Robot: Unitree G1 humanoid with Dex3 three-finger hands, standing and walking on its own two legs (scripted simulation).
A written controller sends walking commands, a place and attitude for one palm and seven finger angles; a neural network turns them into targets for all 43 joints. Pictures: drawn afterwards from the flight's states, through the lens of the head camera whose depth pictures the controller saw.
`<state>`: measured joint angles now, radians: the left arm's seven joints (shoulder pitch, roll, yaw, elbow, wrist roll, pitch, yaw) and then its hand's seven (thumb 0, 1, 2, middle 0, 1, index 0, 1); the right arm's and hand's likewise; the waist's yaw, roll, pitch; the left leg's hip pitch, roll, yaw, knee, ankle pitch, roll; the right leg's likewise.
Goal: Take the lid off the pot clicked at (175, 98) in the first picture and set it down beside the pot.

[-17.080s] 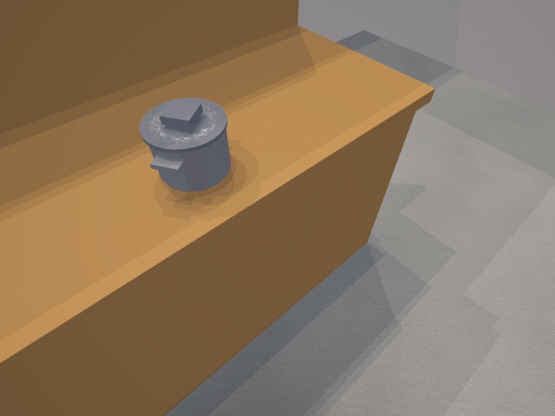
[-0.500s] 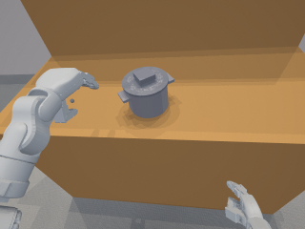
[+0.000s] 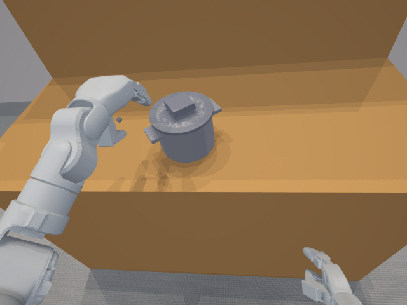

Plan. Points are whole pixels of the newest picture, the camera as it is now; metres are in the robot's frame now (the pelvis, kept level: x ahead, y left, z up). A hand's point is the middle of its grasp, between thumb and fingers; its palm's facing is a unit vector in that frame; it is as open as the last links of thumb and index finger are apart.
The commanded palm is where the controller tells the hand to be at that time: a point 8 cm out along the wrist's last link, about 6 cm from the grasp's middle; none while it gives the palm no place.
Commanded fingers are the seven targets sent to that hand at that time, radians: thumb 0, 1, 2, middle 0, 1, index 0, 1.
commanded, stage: move the open hand above the knob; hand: left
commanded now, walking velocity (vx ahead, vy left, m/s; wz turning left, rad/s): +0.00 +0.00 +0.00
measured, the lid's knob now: (179, 104) +0.52 +0.09 +0.13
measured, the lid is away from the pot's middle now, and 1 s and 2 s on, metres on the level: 0.00 0.00 0.00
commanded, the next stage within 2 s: lower the open fingers around the knob in 1.64 s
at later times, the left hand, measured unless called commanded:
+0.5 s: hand (153, 98) +0.44 +0.12 +0.20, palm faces -0.13 -0.04 -0.99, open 10.1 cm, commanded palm +0.43 +0.12 +0.26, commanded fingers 0.00 -0.37 1.58 -0.85 -0.08 -0.85 -0.08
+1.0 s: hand (179, 84) +0.49 +0.07 +0.20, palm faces -0.22 -0.04 -0.98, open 10.1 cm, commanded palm +0.47 +0.09 +0.26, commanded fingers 0.00 -0.37 1.58 -0.85 -0.08 -0.85 -0.08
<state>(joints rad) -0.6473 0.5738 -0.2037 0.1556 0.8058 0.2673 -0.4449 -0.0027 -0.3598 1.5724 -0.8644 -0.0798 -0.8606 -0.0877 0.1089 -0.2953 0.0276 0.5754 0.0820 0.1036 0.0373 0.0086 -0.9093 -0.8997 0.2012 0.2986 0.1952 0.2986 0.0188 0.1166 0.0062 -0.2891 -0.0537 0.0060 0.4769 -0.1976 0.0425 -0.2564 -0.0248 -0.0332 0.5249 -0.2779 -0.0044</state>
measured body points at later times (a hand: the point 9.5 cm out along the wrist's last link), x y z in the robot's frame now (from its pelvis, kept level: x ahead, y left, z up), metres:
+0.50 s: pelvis +0.01 +0.00 +0.00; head +0.02 -0.06 +0.45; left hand +0.44 +0.12 +0.25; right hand +0.18 -0.24 -0.12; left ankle +0.03 +0.09 -0.74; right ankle +0.00 -0.12 -0.74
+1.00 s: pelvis +0.02 +0.00 +0.00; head +0.03 -0.05 +0.45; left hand +0.49 +0.07 +0.25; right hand +0.13 -0.26 -0.14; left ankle +0.03 +0.09 -0.74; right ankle +0.00 -0.12 -0.74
